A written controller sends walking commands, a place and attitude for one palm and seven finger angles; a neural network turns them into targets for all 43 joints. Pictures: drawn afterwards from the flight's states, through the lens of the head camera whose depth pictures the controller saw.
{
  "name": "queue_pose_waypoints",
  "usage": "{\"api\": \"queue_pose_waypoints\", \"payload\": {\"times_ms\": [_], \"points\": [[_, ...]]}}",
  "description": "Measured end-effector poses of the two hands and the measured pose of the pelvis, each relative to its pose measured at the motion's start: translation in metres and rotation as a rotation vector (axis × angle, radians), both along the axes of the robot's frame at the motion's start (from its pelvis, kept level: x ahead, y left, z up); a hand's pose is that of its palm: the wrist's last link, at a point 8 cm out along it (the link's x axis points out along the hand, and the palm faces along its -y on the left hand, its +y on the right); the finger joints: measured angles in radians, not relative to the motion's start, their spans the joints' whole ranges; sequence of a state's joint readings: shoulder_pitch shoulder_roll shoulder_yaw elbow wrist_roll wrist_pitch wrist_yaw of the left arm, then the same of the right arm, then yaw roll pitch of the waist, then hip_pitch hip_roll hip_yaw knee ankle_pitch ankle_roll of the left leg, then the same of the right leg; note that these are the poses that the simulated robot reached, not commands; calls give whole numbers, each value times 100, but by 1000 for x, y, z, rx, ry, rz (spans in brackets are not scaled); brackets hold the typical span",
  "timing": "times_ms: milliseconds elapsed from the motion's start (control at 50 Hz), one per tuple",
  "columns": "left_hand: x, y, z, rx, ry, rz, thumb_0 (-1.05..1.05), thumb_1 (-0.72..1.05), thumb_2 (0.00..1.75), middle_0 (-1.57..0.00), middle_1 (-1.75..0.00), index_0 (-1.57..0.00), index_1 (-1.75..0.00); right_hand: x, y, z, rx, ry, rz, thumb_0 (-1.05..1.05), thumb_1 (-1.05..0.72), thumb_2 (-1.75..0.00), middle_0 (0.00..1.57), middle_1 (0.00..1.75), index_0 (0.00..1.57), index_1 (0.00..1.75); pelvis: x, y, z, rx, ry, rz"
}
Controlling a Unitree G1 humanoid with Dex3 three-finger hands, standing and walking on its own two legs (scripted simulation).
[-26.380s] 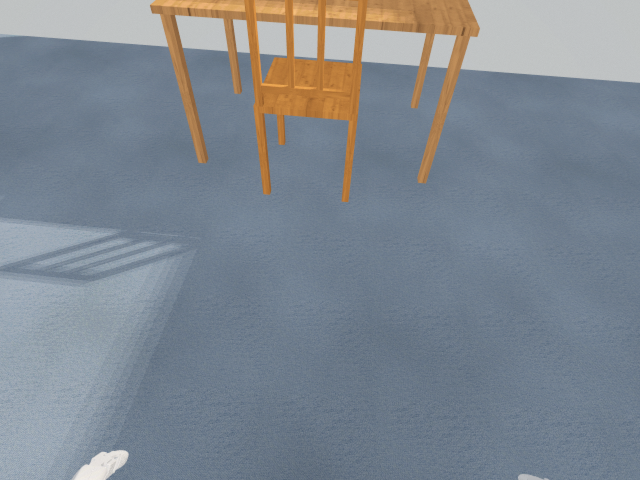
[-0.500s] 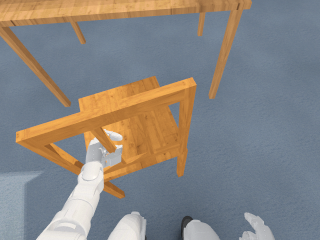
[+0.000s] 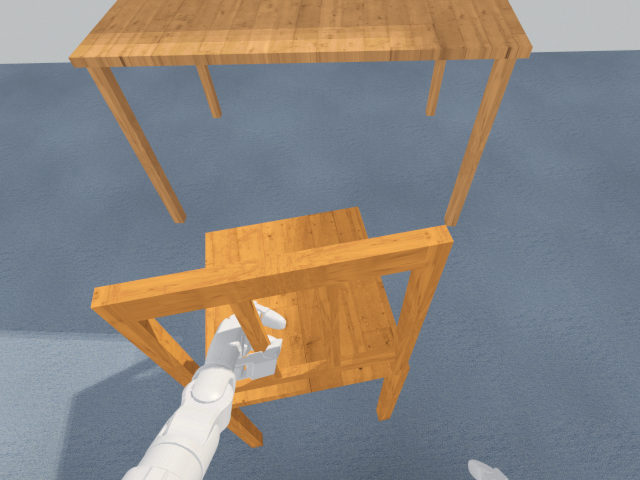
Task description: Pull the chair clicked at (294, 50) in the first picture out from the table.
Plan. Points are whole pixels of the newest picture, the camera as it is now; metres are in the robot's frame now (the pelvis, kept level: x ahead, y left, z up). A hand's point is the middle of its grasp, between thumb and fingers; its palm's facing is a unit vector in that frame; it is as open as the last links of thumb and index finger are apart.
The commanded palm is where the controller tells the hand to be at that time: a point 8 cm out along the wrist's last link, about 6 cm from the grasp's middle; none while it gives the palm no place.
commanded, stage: stop walking, hand still on the chair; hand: left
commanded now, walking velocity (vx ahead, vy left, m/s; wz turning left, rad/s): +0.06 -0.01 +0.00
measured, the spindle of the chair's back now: (260, 342) +0.31 +0.11 -0.07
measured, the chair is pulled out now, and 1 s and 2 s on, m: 0.59 0.63 0.63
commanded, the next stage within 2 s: open the thumb and straighten the fingers in 0.66 s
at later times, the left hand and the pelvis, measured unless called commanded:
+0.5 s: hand (257, 378) +0.25 +0.11 -0.07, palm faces -0.17 -0.97 -0.17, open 5.7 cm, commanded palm +0.24 +0.16 -0.06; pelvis -0.01 +0.03 +0.01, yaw -3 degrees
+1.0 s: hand (250, 374) +0.26 +0.12 -0.06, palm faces -0.20 -0.97 -0.14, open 7.9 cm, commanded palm +0.25 +0.18 -0.05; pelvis -0.03 +0.03 +0.00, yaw +0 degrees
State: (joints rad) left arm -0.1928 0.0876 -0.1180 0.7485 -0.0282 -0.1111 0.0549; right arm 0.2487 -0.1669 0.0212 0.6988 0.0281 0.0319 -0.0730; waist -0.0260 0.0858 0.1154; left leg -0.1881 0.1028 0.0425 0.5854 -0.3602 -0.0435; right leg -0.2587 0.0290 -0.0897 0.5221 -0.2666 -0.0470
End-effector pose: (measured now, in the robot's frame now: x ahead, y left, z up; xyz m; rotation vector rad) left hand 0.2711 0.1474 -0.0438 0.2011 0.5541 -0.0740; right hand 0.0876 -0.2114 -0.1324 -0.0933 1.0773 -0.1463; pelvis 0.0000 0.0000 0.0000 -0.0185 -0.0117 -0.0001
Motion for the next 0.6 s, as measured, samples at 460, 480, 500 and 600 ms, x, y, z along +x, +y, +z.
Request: {"api": "queue_pose_waypoints", "payload": {"times_ms": [460, 480, 500, 600], "points": [[-28, 13, 0, -2, 29, -30, 5, 60, 80, -26, -129, -50, -145, -19, -13, 26, -128, -56, -76, 1, -91, -89, 20, 29, 20, 30, -10, 25, 8, 28, 4, -43], [-27, 13, 0, 1, 30, -36, 4, 59, 81, -26, -130, -50, -145, -18, -9, 24, -118, -54, -76, 1, -91, -89, 20, 29, 20, 30, -9, 26, 8, 28, 4, -43], [-27, 13, -1, 3, 31, -40, 4, 59, 81, -26, -131, -50, -145, -17, -5, 23, -109, -51, -74, 1, -91, -89, 20, 30, 20, 30, -9, 27, 8, 28, 4, -44], [-25, 13, -1, 7, 30, -57, 4, 58, 82, -27, -133, -50, -145, -11, 9, 19, -79, -47, -55, 1, -91, -89, 20, 30, 21, 30, -9, 29, 8, 32, 3, -40]]}}
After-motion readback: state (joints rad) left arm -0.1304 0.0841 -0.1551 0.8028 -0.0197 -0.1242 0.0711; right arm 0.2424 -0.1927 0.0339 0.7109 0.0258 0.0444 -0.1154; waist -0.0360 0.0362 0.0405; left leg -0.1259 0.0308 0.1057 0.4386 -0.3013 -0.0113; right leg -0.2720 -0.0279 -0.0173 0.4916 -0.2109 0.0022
